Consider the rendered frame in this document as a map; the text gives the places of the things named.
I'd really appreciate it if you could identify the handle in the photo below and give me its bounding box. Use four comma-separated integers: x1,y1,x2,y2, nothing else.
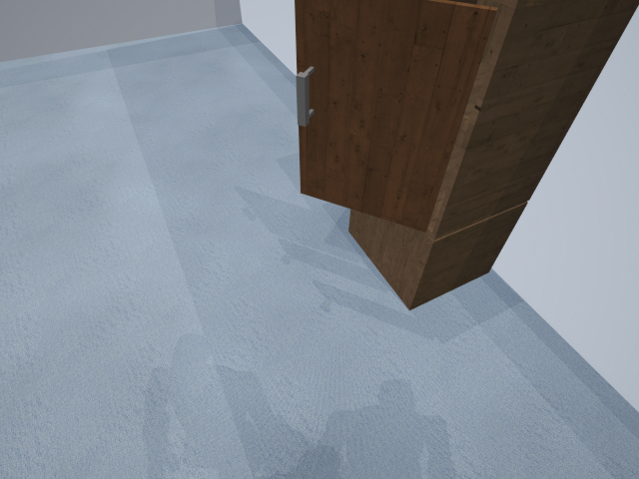
296,67,315,127

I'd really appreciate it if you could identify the cupboard door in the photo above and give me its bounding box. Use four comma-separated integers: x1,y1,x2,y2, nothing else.
295,0,498,233

